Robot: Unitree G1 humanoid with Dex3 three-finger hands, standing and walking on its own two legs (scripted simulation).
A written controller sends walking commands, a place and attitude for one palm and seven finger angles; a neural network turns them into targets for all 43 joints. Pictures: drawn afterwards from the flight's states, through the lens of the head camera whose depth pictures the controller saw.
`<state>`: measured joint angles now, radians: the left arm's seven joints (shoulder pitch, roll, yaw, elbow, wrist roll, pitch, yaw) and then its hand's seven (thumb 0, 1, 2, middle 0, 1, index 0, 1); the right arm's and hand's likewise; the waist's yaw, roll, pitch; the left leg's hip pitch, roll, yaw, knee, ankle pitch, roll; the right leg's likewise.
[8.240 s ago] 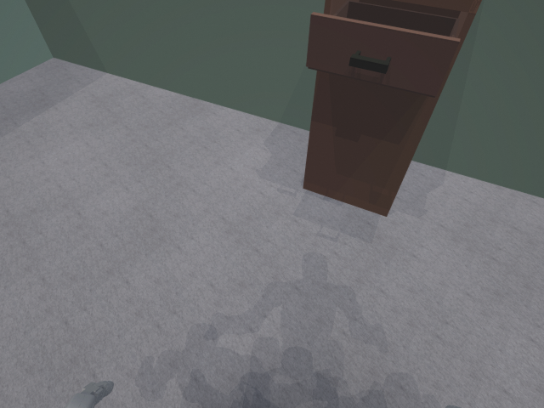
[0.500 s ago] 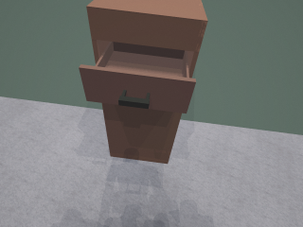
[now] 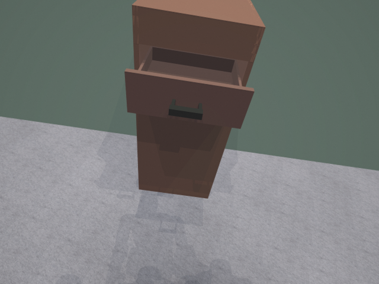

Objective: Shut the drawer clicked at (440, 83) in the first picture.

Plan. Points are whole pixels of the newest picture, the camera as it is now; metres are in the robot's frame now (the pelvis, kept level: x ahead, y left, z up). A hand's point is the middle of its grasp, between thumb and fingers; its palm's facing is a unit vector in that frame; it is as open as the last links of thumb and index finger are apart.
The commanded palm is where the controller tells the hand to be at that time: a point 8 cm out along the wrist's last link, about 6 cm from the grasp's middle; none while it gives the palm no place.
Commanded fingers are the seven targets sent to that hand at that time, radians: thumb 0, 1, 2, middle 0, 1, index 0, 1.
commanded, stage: come to a stop and stand still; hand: left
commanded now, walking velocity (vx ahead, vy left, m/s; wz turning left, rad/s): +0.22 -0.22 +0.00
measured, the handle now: (186, 108) +0.60 +0.06 +0.07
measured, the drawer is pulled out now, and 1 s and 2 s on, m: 0.20 0.20 0.20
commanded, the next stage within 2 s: look again from close up in 0.28 s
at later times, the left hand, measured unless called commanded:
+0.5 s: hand out of the picture +0.10 +0.12 -0.16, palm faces -0.07 -0.99 -0.07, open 7.3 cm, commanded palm none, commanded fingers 0.00 0.90 0.90 -0.20 -0.30 -0.20 -0.30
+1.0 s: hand out of the picture +0.08 +0.11 -0.16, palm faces +0.05 -0.98 -0.20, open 7.1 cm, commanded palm none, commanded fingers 0.00 0.90 0.90 -0.20 -0.30 -0.20 -0.30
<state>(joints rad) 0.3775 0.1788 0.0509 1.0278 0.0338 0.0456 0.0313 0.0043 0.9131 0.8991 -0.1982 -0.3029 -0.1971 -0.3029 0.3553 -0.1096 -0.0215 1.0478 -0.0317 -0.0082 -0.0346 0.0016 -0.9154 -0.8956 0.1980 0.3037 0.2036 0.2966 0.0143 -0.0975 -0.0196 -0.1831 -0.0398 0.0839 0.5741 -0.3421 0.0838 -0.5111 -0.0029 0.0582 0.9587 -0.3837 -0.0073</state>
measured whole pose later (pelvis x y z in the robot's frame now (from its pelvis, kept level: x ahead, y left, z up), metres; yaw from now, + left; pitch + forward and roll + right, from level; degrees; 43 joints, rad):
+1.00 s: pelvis +0.05 -0.07 +0.01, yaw +0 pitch +0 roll +0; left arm 0.25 0.17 0.01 1.06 0.00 -0.02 0.04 -0.02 0.95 0.90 -0.20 -0.30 -0.20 -0.30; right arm 0.22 -0.17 -0.01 1.10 -0.02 -0.01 -0.05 0.01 -0.93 -0.90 0.20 0.30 0.20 0.30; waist 0.01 -0.01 0.03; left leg -0.13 0.05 0.06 0.41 -0.27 -0.02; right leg -0.14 0.03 -0.08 0.40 -0.25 -0.05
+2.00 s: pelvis +0.18 -0.07 +0.01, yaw +0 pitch +1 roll -1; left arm 0.21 0.19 0.06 0.98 0.02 0.02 -0.01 0.00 0.92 0.90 -0.19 -0.30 -0.19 -0.30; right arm 0.27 -0.14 -0.03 1.04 -0.04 -0.02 -0.03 0.01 -0.93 -0.90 0.20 0.30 0.21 0.30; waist -0.01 -0.01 0.06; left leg -0.25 0.07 0.11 0.42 -0.19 0.00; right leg -0.47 -0.08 -0.03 0.89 -0.34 0.02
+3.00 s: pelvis +0.17 -0.10 +0.02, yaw +0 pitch +1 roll +0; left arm 0.26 0.20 0.05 1.06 0.02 0.04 -0.01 0.00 0.91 0.90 -0.20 -0.30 -0.20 -0.30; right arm 0.30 -0.16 -0.03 1.07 -0.04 0.00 -0.04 0.00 -0.92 -0.90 0.20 0.30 0.21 0.30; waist -0.02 -0.04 0.04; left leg -0.21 0.04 0.04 0.37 -0.18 -0.02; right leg -0.29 -0.03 -0.04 0.67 -0.40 0.03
